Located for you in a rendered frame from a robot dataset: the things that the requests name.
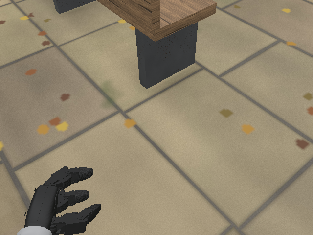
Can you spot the robot left forearm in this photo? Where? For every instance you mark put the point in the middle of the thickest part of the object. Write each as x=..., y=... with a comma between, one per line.
x=34, y=230

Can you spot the robot left hand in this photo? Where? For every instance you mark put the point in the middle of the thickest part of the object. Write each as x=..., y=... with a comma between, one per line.
x=47, y=202

